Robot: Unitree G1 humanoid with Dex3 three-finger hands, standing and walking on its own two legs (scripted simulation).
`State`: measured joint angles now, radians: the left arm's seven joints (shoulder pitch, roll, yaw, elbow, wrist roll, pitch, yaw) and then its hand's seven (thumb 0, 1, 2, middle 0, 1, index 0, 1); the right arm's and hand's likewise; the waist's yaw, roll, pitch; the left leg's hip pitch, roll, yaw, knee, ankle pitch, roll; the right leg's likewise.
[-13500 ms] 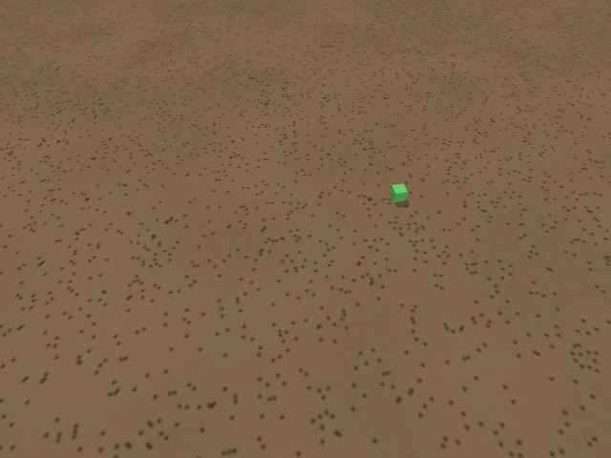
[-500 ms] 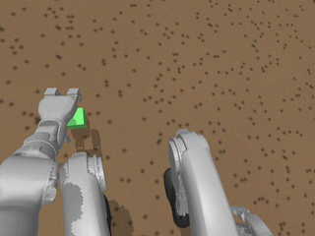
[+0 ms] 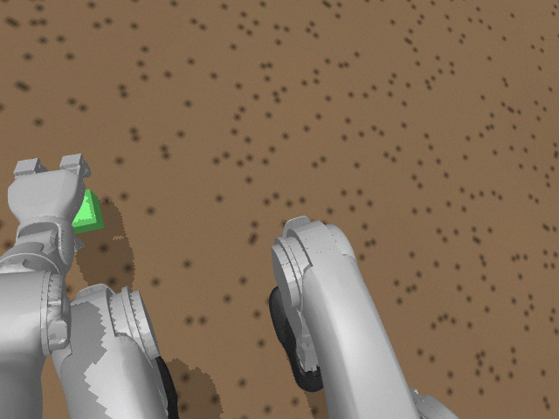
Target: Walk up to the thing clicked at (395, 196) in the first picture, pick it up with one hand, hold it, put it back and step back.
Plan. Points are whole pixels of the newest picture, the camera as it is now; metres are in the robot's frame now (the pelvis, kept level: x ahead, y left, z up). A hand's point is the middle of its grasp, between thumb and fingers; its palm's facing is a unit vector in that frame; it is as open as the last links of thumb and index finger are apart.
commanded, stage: rest palm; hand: left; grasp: from above
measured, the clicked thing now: (78, 212) +0.46 +0.19 -0.28
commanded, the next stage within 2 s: close in 0.62 s
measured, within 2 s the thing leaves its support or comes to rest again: neither
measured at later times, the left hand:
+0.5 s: hand (67, 219) +0.44 +0.19 -0.22, palm faces -0.44 -0.04 -0.90, open 10.4 cm
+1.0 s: hand (67, 217) +0.44 +0.20 -0.23, palm faces -0.42 -0.02 -0.91, open 9.7 cm
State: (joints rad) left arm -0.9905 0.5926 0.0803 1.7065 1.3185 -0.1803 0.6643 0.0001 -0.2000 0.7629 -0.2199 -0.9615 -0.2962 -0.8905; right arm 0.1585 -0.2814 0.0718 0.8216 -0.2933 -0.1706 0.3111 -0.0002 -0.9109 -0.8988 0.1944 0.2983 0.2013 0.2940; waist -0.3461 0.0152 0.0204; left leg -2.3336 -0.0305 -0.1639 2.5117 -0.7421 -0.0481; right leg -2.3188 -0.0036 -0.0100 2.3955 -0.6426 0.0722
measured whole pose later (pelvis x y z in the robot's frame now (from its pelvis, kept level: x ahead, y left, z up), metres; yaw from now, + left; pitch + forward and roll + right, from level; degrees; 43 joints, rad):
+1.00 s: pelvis +0.00 +0.01 +0.00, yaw -4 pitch +29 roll -12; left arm -1.02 0.68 0.02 1.81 1.36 -0.19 0.78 0.00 0.11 0.58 -0.46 -0.81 -0.55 -0.73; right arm 0.11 -0.32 0.14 0.78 -0.32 -0.29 0.41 0.00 -0.91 -0.90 0.19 0.30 0.20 0.29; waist -0.38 -0.04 0.07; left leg -2.33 -0.03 -0.22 2.56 -0.75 -0.03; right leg -2.27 0.01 -0.06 2.38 -0.63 0.07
